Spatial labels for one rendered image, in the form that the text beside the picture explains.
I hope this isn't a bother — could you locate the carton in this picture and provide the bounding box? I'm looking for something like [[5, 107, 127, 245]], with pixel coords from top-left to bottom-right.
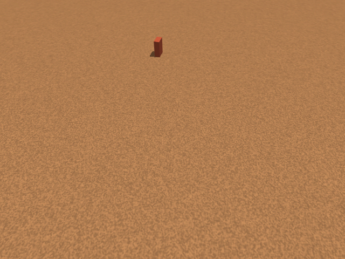
[[154, 37, 163, 57]]

